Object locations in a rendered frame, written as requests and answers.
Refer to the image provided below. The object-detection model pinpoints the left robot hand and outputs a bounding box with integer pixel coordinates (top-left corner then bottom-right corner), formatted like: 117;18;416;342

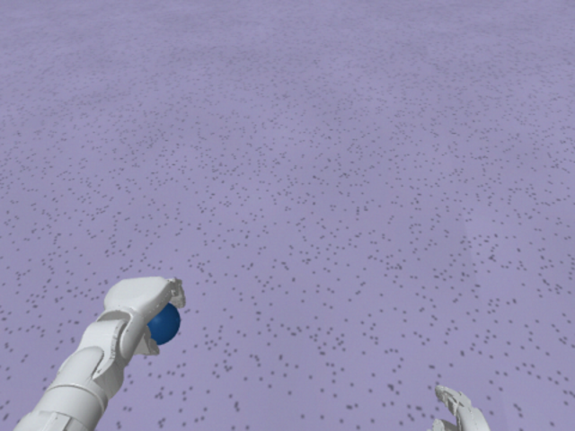
103;277;186;356

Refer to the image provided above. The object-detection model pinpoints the left robot arm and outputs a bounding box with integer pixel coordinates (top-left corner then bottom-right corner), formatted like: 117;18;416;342
13;306;146;431

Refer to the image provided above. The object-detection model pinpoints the ball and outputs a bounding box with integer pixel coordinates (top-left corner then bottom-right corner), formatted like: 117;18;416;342
147;303;181;346

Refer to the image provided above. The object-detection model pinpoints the right robot hand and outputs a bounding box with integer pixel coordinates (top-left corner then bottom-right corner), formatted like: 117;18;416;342
427;385;491;431

